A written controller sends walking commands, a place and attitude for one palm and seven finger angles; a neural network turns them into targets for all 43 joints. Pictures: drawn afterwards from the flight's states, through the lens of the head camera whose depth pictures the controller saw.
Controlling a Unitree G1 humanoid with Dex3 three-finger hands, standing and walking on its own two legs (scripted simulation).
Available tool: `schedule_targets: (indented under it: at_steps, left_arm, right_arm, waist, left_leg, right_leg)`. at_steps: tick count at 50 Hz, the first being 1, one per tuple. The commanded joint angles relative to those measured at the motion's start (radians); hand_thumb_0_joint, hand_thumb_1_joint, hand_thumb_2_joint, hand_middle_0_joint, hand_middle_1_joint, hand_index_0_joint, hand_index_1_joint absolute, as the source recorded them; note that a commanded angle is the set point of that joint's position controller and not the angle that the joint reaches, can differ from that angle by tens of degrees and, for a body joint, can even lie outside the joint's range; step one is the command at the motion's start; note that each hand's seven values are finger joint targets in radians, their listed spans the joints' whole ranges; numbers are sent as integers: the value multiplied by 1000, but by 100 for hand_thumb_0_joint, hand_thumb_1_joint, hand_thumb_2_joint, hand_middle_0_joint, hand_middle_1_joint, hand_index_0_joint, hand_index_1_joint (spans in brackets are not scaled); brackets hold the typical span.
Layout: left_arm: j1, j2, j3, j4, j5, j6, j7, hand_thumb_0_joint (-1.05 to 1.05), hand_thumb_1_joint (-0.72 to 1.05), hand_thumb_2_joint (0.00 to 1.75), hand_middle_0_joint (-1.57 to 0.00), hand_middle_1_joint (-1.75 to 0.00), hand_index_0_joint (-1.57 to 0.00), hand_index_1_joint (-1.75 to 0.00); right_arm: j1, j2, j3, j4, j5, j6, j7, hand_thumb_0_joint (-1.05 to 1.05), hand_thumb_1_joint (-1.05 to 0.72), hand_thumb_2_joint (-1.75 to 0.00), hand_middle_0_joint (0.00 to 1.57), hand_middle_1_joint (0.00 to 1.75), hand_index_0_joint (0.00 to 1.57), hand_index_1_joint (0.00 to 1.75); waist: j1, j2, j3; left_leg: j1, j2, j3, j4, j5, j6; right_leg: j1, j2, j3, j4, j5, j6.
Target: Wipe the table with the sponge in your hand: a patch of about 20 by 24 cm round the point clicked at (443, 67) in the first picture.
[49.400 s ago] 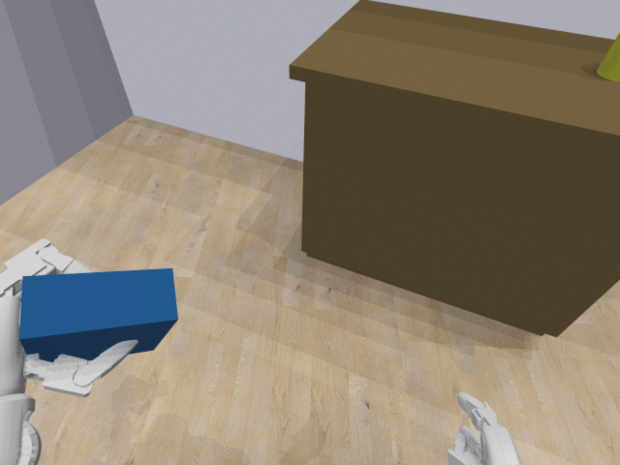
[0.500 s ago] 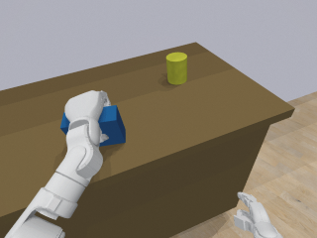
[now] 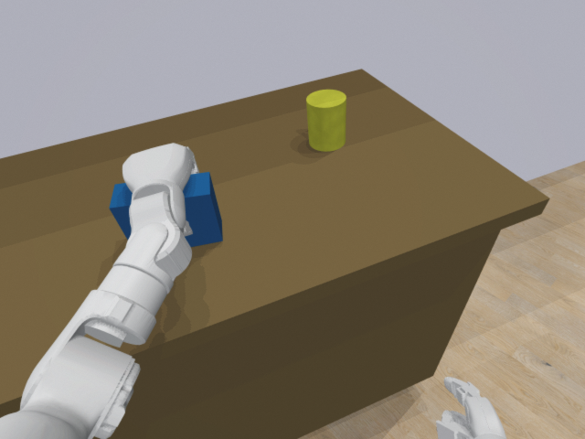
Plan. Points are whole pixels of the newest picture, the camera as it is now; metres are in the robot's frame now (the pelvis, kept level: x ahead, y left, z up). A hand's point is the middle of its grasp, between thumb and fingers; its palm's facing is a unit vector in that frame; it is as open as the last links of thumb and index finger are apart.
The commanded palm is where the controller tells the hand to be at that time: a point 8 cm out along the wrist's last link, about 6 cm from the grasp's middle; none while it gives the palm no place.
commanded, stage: wipe forward along the third lane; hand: left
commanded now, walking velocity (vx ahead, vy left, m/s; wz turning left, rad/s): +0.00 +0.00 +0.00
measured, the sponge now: (175, 223) +0.40 +0.21 +0.11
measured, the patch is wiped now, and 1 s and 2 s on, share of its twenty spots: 0.95 1.00 1.00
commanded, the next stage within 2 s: wipe back along the third lane in 0.60 s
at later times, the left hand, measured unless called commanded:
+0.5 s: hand (166, 178) +0.45 +0.23 +0.16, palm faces -0.02 -0.04 -1.00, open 9.2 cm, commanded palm +0.43 +0.24 +0.18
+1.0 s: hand (162, 179) +0.45 +0.24 +0.15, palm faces +0.08 -0.04 -1.00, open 9.2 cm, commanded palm +0.41 +0.23 +0.17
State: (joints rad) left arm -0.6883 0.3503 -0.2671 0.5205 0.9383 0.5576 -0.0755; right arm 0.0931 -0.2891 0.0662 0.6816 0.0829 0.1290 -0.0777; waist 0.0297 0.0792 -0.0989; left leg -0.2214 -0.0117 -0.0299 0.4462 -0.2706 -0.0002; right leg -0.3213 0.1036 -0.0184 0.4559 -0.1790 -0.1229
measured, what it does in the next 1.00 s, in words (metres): shifts its weight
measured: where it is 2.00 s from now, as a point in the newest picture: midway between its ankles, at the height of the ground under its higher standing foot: outside the picture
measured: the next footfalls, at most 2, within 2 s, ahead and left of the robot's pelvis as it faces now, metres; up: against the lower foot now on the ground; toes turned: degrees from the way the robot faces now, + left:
none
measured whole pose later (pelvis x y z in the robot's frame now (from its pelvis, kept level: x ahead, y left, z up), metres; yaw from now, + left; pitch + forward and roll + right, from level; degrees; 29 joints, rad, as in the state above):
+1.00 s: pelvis +0.03 +0.05 +0.01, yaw -1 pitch +5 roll +0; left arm -0.77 0.30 -0.28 0.66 0.95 0.56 0.06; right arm 0.11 -0.27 0.05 0.70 0.09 0.18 -0.05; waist 0.03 0.08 -0.13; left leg -0.21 -0.04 -0.01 0.37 -0.26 0.04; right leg -0.30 0.07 0.01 0.38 -0.17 -0.06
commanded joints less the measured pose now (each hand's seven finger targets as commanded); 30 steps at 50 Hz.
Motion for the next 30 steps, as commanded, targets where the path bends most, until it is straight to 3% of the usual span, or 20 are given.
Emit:
schedule_targets:
  at_steps: [1, 4, 10, 13, 16, 20, 22, 30]
  left_arm:
    - [-208, 186, 46, 23, 47, -7, 28, 0, 10, 130, -120, -160, -120, -160]
    - [-252, 177, 29, 57, 52, -5, 33, 0, 10, 130, -120, -160, -120, -160]
    - [-313, 207, 58, 107, 56, -13, 45, 0, 10, 130, -120, -160, -120, -160]
    - [-392, 197, 27, 178, 65, -15, 44, 0, 10, 130, -120, -160, -120, -160]
    - [-443, 256, 66, 228, 75, -35, 47, 0, 10, 130, -120, -160, -120, -160]
    - [-461, 250, 69, 257, 73, -67, 46, 0, 10, 130, -120, -160, -120, -160]
    - [-463, 276, 85, 303, 78, -80, 46, 0, 10, 130, -120, -160, -120, -160]
    - [-449, 211, 65, 293, 81, -125, 56, 0, 10, 130, -120, -160, -120, -160]
  right_arm:
    - [-163, -97, -35, -159, -6, -45, -5, 0, -90, -90, 20, 30, 20, 30]
    - [-163, -99, -34, -150, -4, -40, -9, 0, -90, -90, 20, 30, 20, 30]
    - [-145, -102, -39, -143, -6, -37, -14, 0, -90, -90, 20, 30, 20, 30]
    - [-131, -103, -36, -129, -5, -34, -22, 0, -90, -90, 20, 30, 20, 30]
    - [-113, -110, -38, -118, -7, -35, -27, 0, -90, -90, 20, 30, 20, 30]
    - [-96, -107, -42, -121, -9, -34, -26, 0, -90, -90, 20, 30, 20, 30]
    - [-74, -115, -42, -111, -9, -34, -28, 0, -90, -90, 20, 30, 20, 30]
    - [-48, -113, -53, -112, -10, -31, -18, 0, -90, -90, 20, 30, 20, 30]
  waist:
    - [0, -187, -152]
    - [-11, -185, -122]
    - [-12, -191, -160]
    - [-32, -188, -122]
    - [-31, -180, -145]
    - [-29, -147, -191]
    - [-36, -174, -183]
    - [-33, -145, -211]
  left_leg:
    - [-157, -31, 37, -41, 62, 39]
    - [-161, -29, 39, -45, 45, 38]
    - [-156, -27, 39, -60, 58, 40]
    - [-159, -25, 46, -68, 37, 41]
    - [-170, -24, 43, -70, 29, 40]
    - [-174, -25, 40, -74, 56, 40]
    - [-182, -23, 42, -72, 52, 41]
    - [-153, -20, 39, -87, 132, 45]
  right_leg:
    - [264, -127, 184, -107, 15, 89]
    - [235, -128, 191, -124, -27, 88]
    - [244, -120, 165, -118, -12, 86]
    - [213, -122, 163, -136, -63, 90]
    - [221, -124, 167, -134, -93, 87]
    - [252, -122, 156, -116, -15, 81]
    - [252, -121, 157, -117, -14, 85]
    - [251, -105, 111, -96, 140, 72]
